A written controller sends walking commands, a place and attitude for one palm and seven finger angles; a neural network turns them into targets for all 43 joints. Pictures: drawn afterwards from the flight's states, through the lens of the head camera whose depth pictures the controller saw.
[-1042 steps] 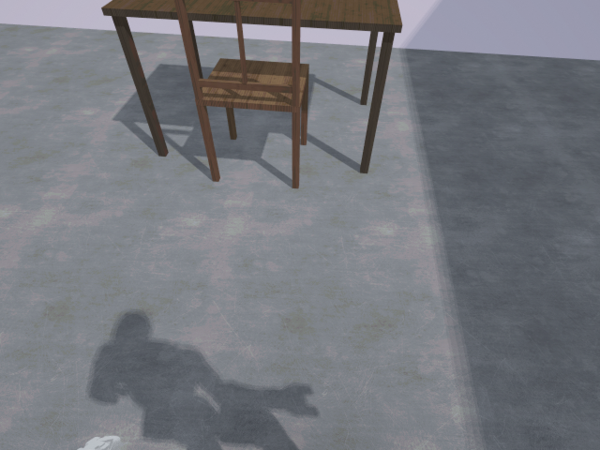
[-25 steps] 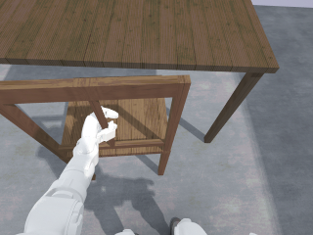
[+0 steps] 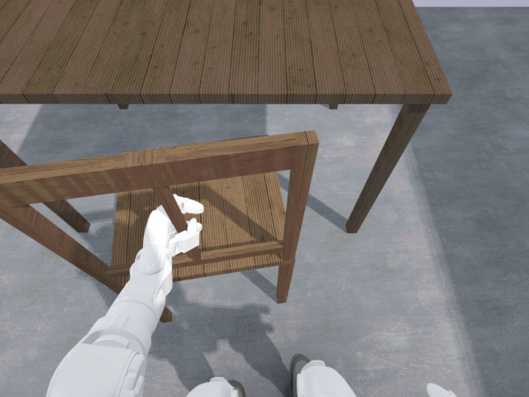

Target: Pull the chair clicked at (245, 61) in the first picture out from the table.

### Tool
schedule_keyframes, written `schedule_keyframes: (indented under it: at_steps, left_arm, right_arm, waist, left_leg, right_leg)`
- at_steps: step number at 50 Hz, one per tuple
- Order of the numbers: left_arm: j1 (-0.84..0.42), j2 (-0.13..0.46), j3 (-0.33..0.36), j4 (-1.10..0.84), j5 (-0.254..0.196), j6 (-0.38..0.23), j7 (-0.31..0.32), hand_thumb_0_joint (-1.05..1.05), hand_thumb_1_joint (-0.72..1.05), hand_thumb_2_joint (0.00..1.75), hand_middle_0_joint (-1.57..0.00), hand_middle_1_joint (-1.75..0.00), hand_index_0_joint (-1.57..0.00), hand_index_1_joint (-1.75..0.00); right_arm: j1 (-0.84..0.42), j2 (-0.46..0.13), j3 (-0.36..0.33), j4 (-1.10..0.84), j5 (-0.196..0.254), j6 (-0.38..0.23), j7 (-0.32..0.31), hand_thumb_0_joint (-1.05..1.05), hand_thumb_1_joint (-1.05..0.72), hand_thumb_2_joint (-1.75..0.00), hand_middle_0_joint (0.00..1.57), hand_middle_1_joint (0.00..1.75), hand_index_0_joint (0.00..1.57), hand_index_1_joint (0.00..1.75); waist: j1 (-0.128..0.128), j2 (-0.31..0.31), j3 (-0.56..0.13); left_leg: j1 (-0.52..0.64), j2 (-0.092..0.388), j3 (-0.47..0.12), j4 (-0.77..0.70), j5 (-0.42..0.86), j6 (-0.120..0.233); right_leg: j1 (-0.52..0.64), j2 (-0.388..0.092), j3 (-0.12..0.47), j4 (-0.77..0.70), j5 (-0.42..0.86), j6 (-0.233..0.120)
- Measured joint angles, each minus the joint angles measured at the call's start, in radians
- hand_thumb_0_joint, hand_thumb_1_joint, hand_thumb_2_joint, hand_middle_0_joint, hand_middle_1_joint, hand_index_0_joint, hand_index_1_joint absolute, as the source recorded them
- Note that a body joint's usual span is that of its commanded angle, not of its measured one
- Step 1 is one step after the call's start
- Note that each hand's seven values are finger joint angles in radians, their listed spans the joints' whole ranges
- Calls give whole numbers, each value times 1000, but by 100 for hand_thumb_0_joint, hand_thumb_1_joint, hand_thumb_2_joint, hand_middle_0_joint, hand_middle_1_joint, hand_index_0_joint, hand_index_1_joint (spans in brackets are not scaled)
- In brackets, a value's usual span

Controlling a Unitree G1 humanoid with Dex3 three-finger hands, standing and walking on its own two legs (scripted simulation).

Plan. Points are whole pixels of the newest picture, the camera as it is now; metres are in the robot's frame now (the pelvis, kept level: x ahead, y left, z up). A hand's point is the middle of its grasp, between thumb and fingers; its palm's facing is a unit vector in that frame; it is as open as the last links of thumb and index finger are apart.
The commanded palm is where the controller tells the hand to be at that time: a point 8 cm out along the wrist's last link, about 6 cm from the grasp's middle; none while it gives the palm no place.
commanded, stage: step backward, pulling the chair out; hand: left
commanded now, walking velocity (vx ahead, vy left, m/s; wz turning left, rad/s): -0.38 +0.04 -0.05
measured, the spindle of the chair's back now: (181, 227) +0.40 +0.15 -0.06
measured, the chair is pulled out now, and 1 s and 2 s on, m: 0.15 0.21 0.33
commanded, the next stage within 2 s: none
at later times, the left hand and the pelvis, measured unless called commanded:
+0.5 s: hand (192, 256) +0.34 +0.12 -0.06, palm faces -0.01 -0.98 -0.19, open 4.9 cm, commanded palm +0.35 +0.17 -0.05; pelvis -0.02 +0.00 +0.00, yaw -1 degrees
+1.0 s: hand (188, 266) +0.32 +0.13 -0.06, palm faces -0.04 -0.98 -0.18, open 4.9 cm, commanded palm +0.33 +0.18 -0.05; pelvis -0.05 +0.01 +0.00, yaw -1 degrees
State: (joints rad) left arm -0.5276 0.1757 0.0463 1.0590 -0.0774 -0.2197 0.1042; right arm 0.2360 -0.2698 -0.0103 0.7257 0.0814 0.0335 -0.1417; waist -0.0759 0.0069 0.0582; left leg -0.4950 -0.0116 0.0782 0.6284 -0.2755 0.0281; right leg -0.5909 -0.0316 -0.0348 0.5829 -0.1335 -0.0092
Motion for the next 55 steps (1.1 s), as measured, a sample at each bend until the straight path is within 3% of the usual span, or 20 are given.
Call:
schedule_keyframes:
  at_steps: [11, 21, 30, 34, 39, 42, 44, 47, 51, 55]
  left_arm:
    - [37, -14, -41, 6, 5, -25, 2, 1, 76, 84, -38, -121, -50, -145]
    - [42, -18, -34, 16, 16, -48, 8, 1, 75, 85, -39, -121, -50, -145]
    - [46, -3, -42, -2, 22, -33, -8, 0, 74, 85, -39, -123, -50, -145]
    - [33, 2, -28, 7, 14, -27, -4, 0, 74, 87, -40, -123, -50, -145]
    - [-6, -8, -15, 21, 20, -12, 7, 1, 75, 85, -38, -123, -50, -145]
    - [-30, -12, -27, 15, 27, 11, 7, 1, 76, 83, -35, -124, -50, -145]
    - [-33, -15, -43, -3, 28, 27, 4, 1, 76, 82, -34, -125, -50, -145]
    - [-13, -16, -62, -30, 24, 35, -1, 1, 76, 82, -33, -125, -50, -145]
    - [-6, -5, -62, -27, 33, 28, -10, 1, 75, 83, -34, -126, -50, -145]
    - [-26, 14, -32, -3, 34, 21, -13, 1, 75, 85, -36, -126, -50, -145]
  right_arm:
    - [18, 1, 8, 12, 3, -58, -5, 1, -90, -90, 21, 30, 20, 30]
    - [26, 13, 18, 29, -3, -84, 4, 1, -90, -90, 21, 30, 20, 30]
    - [31, 30, 20, 33, -11, -75, -6, 1, -90, -90, 21, 30, 20, 30]
    - [6, 31, 16, 34, -10, -73, -1, 1, -90, -90, 21, 30, 20, 30]
    - [-24, 7, 9, 44, -7, -83, 19, 1, -90, -90, 21, 30, 20, 30]
    - [-26, -10, 8, 45, -11, -81, 19, 1, -90, -90, 21, 30, 20, 30]
    - [-16, -20, 3, 30, -12, -72, 11, 1, -90, -90, 21, 30, 20, 30]
    - [5, -17, -5, 8, -18, -61, 1, 1, -90, -90, 21, 30, 20, 30]
    - [8, 23, 1, 17, -31, -57, 3, 1, -90, -90, 21, 30, 20, 30]
    - [-24, 58, 10, 25, -33, -50, 9, 1, -90, -90, 21, 30, 20, 30]
  waist:
    - [32, -11, 8]
    - [25, 2, 13]
    - [46, -22, 23]
    - [35, -14, 25]
    - [10, -18, 52]
    - [-13, -35, 57]
    - [-8, -41, 65]
    - [17, -37, 70]
    - [44, -39, 66]
    - [29, -30, 73]
  left_leg:
    - [19, -6, 17, 22, 5, 3]
    - [16, 0, 17, 17, 13, -2]
    - [26, -6, 37, 65, -18, 3]
    - [0, -5, 22, 110, -67, -17]
    - [25, -31, -60, 141, -227, -49]
    - [79, -20, -55, 17, -95, -51]
    - [85, -14, -29, -18, 25, -38]
    - [92, -1, -6, -4, -6, -15]
    - [84, 22, 7, 37, -37, -24]
    - [61, 40, 1, 67, -38, -38]
  right_leg:
    - [4, -6, 17, 41, -1, -2]
    - [13, -2, 14, 13, 20, -1]
    - [-7, -9, 34, 108, -26, -2]
    - [-22, -9, 23, 131, -38, -14]
    - [10, -27, 7, 35, 24, -10]
    - [17, -55, -2, -11, 58, 7]
    - [21, -62, 1, -26, 67, 19]
    - [20, -46, 23, 39, -25, 21]
    - [56, -20, 39, 65, -44, 20]
    - [41, -5, 32, 74, -27, 12]
